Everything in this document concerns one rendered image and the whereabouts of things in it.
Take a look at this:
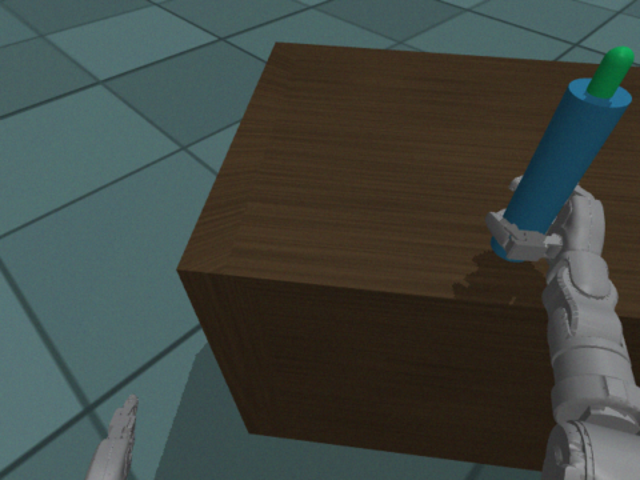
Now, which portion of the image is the right robot arm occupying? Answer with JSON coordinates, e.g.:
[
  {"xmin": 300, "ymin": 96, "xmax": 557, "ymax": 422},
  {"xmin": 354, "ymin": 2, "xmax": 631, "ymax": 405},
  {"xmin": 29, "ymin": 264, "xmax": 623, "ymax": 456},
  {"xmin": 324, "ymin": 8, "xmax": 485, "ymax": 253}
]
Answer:
[{"xmin": 541, "ymin": 251, "xmax": 640, "ymax": 480}]

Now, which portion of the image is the left robot hand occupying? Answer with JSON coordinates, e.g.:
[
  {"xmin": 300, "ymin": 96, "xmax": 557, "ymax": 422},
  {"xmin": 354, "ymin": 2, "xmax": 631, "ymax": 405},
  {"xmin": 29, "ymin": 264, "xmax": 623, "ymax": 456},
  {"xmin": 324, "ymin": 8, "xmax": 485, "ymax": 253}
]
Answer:
[{"xmin": 84, "ymin": 394, "xmax": 138, "ymax": 480}]

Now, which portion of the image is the right robot hand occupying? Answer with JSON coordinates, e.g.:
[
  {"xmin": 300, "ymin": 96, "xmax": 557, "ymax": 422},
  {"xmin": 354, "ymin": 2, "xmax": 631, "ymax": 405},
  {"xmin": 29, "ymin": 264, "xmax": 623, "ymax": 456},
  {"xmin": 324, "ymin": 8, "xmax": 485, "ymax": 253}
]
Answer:
[{"xmin": 485, "ymin": 175, "xmax": 605, "ymax": 267}]

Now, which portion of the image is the bottle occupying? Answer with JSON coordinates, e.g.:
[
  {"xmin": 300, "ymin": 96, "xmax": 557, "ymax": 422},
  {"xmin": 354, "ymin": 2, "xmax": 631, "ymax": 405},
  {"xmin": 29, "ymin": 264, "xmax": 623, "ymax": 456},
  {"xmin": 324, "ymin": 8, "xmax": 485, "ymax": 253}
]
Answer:
[{"xmin": 490, "ymin": 46, "xmax": 634, "ymax": 262}]

